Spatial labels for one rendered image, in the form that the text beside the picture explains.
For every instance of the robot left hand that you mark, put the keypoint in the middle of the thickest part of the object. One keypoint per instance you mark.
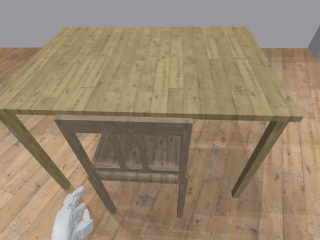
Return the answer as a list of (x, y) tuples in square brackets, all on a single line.
[(67, 225)]

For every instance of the table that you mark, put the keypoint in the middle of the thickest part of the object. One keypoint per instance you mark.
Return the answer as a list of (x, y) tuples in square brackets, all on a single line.
[(203, 73)]

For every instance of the chair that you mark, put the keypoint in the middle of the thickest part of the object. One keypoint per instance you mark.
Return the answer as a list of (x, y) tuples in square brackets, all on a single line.
[(132, 149)]

